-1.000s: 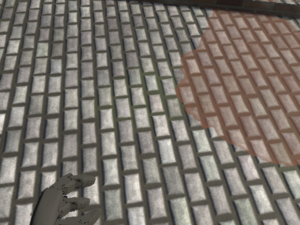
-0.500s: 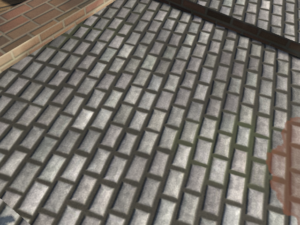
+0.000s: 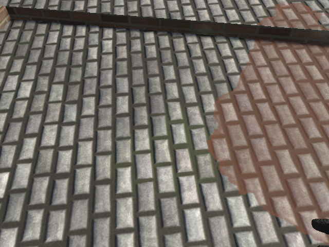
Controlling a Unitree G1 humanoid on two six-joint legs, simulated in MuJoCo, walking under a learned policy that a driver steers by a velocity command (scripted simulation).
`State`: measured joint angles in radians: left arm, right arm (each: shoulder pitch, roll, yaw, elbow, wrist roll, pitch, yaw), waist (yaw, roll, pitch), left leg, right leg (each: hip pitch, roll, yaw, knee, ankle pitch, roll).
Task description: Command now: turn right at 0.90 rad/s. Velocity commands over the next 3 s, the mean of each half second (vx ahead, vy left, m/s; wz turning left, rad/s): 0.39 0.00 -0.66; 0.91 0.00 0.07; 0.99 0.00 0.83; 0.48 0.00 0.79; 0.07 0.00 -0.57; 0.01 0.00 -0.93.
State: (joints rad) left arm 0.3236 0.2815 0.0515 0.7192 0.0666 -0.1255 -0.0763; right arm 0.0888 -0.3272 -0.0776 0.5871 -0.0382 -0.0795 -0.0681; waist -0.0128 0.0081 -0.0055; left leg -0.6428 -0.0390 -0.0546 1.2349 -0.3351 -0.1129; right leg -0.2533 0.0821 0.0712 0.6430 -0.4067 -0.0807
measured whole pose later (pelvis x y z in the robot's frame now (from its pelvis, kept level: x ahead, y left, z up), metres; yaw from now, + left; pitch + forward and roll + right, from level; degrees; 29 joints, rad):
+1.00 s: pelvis +0.47 -0.19 -0.11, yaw -15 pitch +0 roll -3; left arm 0.49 0.24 0.05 1.00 0.02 -0.11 -0.01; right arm 0.09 -0.27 -0.03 0.82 -0.01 -0.04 0.06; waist 0.03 0.03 0.07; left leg -0.77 0.06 0.04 0.89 -0.01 0.11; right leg 0.18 0.12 -0.14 0.20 -0.39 -0.07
